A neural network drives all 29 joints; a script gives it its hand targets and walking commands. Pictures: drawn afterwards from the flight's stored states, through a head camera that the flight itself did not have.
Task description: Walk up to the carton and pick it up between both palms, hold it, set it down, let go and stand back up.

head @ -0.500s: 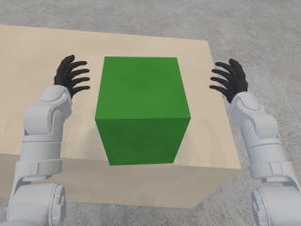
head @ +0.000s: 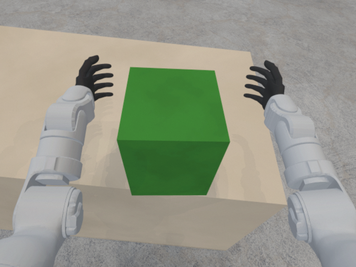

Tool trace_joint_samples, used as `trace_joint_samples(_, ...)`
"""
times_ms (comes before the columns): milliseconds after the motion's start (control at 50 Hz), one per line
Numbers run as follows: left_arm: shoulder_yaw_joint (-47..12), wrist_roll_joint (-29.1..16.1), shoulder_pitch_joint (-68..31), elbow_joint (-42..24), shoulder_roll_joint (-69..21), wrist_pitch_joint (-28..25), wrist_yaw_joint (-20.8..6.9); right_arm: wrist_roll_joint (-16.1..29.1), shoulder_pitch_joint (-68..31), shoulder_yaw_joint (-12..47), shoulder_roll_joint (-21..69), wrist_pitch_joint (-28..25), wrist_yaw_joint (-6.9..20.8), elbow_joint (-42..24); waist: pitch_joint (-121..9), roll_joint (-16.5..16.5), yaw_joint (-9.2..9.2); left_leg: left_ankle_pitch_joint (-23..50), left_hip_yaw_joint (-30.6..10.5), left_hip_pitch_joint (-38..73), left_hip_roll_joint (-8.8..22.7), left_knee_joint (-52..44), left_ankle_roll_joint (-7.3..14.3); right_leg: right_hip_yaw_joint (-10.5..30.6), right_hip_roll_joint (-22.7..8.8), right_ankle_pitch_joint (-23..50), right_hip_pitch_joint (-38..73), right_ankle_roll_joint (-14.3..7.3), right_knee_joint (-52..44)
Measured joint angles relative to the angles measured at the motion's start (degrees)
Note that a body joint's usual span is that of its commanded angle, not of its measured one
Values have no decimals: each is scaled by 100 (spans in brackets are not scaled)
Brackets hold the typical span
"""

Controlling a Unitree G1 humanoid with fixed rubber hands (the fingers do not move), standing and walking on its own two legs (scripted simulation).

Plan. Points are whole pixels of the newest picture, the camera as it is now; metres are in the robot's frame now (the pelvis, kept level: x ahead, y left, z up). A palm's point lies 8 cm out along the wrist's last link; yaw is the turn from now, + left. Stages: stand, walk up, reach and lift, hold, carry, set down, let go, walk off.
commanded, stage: reach and lift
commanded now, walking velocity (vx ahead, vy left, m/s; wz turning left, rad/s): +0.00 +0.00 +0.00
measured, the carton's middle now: (171, 136) +0.40 +0.03 +0.04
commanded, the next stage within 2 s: none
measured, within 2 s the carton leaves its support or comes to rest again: neither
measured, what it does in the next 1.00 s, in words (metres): stands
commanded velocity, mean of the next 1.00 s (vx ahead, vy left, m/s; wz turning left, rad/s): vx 0.00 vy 0.00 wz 0.00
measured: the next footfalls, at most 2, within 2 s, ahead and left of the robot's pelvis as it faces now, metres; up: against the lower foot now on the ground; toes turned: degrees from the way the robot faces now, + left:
none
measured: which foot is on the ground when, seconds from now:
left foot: down 0.00-1.00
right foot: down 0.00-1.00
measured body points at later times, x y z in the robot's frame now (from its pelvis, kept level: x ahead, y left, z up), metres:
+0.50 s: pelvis -0.01 +0.00 -0.01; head +0.04 +0.00 +0.44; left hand +0.42 +0.18 +0.07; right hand +0.42 -0.18 +0.07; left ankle +0.00 +0.14 -0.75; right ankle +0.02 -0.12 -0.75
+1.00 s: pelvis -0.01 +0.00 -0.01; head +0.02 +0.01 +0.44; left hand +0.41 +0.17 +0.06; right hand +0.42 -0.12 +0.07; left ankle +0.00 +0.14 -0.75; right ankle +0.02 -0.12 -0.75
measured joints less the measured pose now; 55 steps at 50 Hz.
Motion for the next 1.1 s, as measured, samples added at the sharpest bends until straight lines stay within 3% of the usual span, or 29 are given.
trace_joint_samples(220, -216, 57, 883, 386, -421, -1203, 111, -613, 886, -260, 574, -863, -42, 30, 2, 43, 63, -38, -3, -286, -8, 151, 6, 3, -14, -56, -302, 2, 183)
trace_joint_samples(360, -296, 45, 829, 890, -688, -1957, 222, -1043, 1017, -498, 809, -1320, -56, 303, -176, 137, 157, -76, 13, -700, 1, 333, 8, 27, -11, -83, -728, 2, 365)
trace_joint_samples(520, -146, 295, 462, 1483, -896, -2459, 215, -1078, 784, -408, 797, -1645, -108, 727, -291, 173, 228, -92, 56, -849, 40, 409, 0, 75, 26, -72, -897, -8, 432)
trace_joint_samples(740, -101, 428, 325, 2305, -960, -3098, 286, -1148, 513, -363, 1092, -1873, -174, 1242, -372, 16, 191, -46, -13, -873, 38, 404, -34, 8, 23, -95, -928, -48, 503)
trace_joint_samples(880, -252, 430, 130, 2653, -1011, -3263, 450, -1476, 314, -713, 1435, -1901, -244, 1585, -484, 3, 181, -78, -103, -1082, 23, 560, -42, -73, 5, -133, -1080, -55, 612)
trace_joint_samples(1100, -39, 684, -46, 2554, -1207, -2989, 591, -1778, 118, -1098, 1566, -1859, -425, 1580, -360, 81, 252, -106, -94, -1132, 33, 682, -8, -56, 17, -52, -1053, -16, 552)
